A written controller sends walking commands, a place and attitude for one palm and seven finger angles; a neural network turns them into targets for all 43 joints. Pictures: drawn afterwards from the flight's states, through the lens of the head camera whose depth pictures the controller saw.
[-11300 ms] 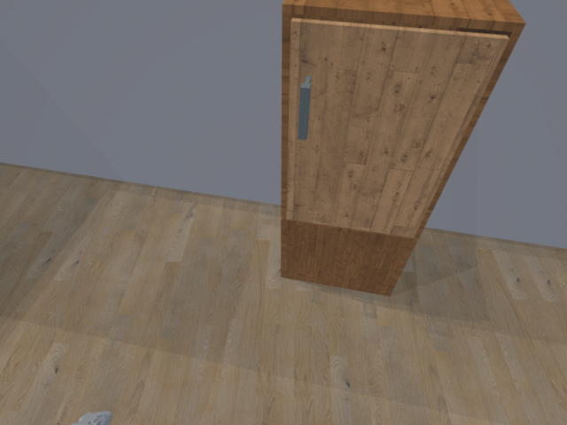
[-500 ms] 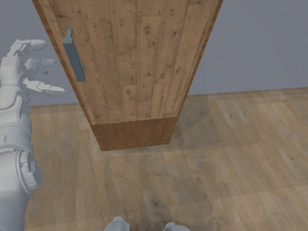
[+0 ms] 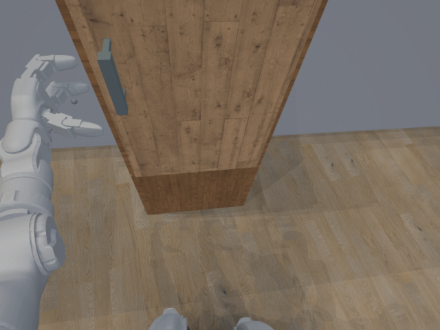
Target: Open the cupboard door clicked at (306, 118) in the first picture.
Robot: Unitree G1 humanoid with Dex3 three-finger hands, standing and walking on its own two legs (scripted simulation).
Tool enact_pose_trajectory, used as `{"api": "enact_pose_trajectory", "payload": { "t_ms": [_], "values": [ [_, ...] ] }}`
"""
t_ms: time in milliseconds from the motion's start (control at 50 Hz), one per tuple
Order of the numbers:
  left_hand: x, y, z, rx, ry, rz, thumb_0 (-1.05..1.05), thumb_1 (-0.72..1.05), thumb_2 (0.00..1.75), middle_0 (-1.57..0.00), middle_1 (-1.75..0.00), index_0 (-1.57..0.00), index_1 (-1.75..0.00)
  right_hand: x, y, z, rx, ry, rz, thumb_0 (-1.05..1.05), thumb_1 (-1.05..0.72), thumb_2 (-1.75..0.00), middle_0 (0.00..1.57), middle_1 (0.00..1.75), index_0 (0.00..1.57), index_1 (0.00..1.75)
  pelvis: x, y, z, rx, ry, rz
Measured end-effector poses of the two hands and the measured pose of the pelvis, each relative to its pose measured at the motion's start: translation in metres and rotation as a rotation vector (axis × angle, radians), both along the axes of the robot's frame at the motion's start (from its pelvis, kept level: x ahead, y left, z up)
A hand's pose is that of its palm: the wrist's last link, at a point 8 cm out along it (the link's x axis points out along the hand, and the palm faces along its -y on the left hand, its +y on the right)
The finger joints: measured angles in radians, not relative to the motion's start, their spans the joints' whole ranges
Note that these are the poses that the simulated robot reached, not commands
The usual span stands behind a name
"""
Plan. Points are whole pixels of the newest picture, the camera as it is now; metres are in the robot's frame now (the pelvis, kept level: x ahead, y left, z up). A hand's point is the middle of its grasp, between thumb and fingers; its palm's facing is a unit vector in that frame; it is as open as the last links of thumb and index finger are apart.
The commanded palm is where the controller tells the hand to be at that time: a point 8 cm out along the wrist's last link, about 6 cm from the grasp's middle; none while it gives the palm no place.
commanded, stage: slide the fingers in behind the handle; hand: left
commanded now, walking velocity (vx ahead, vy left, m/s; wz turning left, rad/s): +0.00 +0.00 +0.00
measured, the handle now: (115, 78) +0.55 +0.17 +0.10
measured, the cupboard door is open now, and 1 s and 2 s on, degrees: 1 1 0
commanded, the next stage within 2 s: close the thumb around the handle in 1.54 s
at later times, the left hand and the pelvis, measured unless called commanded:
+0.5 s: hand (97, 100) +0.49 +0.19 +0.10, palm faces +0.07 -1.00 +0.01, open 14.0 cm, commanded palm +0.47 +0.23 +0.10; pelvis +0.00 +0.00 +0.00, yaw +0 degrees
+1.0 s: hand (121, 99) +0.50 +0.15 +0.10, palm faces +0.08 -1.00 +0.00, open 14.0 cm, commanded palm +0.47 +0.20 +0.10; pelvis +0.00 -0.02 +0.00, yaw +0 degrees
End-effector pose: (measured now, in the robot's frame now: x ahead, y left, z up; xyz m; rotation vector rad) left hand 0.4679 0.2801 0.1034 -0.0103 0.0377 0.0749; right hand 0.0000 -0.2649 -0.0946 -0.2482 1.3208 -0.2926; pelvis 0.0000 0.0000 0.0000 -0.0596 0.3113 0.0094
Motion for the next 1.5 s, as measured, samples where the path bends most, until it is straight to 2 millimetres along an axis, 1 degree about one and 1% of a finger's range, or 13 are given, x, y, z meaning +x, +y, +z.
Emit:
{"api": "enact_pose_trajectory", "payload": {
  "t_ms": [100,180,240,400,720,980,1160,1360,1500],
  "values": [
    [0.003,-0.01,0.001,-0.008,-0.015,-0.008,-0.01,-0.5,0.3,-0.3,-1.2,-0.29,-1.2,-0.005,0.003,-0.001,0.009,0.008,-0.007,0.01,-0.91,-0.9,0.2,0.3,0.21,0.3,0.0,0.001,0.0,0.001,0.001,-0.004],
    [0.004,-0.018,-0.001,-0.014,0.0,-0.009,-0.01,-0.5,0.3,-0.3,-1.2,-0.29,-1.2,-0.008,0.005,-0.002,0.017,0.006,-0.013,0.01,-0.91,-0.9,0.2,0.3,0.21,0.3,0.0,0.002,0.0,0.002,-0.002,-0.008],
    [0.005,-0.022,-0.003,-0.013,0.005,-0.002,-0.01,-0.5,0.3,-0.3,-1.2,-0.29,-1.2,-0.01,0.005,-0.002,0.021,0.002,-0.017,0.01,-0.91,-0.9,0.2,0.3,0.21,0.3,-0.001,0.001,0.0,0.004,-0.003,-0.01],
    [0.003,-0.03,0.0,0.0,-0.013,0.001,-0.01,-0.5,0.3,-0.3,-1.2,-0.29,-1.2,-0.013,0.005,-0.004,0.033,-0.001,-0.021,0.01,-0.91,-0.9,0.2,0.3,0.21,0.3,-0.002,0.0,-0.001,0.005,-0.008,-0.011],
    [0.004,-0.061,-0.001,0.003,-0.015,0.002,-0.01,-0.5,0.3,-0.3,-1.2,-0.29,-1.2,-0.011,-0.003,-0.008,0.044,-0.022,-0.006,0.01,-0.91,-0.9,0.2,0.3,0.2,0.3,-0.006,-0.008,-0.002,0.014,-0.009,-0.008],
    [0.002,-0.076,0.002,0.015,-0.02,0.006,-0.01,-0.5,0.3,-0.3,-1.2,-0.29,-1.2,-0.013,-0.008,-0.01,0.069,-0.018,-0.016,0.01,-0.91,-0.9,0.2,0.3,0.2,0.3,-0.004,-0.016,-0.001,0.023,-0.013,-0.009],
    [0.002,-0.091,0.001,0.01,-0.02,0.003,-0.01,-0.5,0.3,-0.3,-1.2,-0.29,-1.2,-0.009,-0.013,-0.011,0.074,-0.028,-0.009,0.01,-0.91,-0.9,0.2,0.3,0.2,0.3,-0.004,-0.021,0.0,0.029,-0.015,-0.006],
    [0.002,-0.092,0.002,0.018,-0.015,0.017,-0.01,-0.5,0.3,-0.3,-1.2,-0.29,-1.2,-0.007,-0.017,-0.012,0.077,-0.035,-0.008,0.01,-0.91,-0.9,0.2,0.3,0.2,0.3,-0.004,-0.024,0.0,0.033,-0.016,-0.007],
    [0.006,-0.086,0.0,0.014,-0.004,0.02,-0.01,-0.5,0.3,-0.3,-1.2,-0.29,-1.2,-0.008,-0.019,-0.01,0.067,-0.028,-0.011,0.01,-0.91,-0.9,0.2,0.3,0.2,0.3,-0.003,-0.025,0.0,0.032,-0.009,-0.006]
  ]
}}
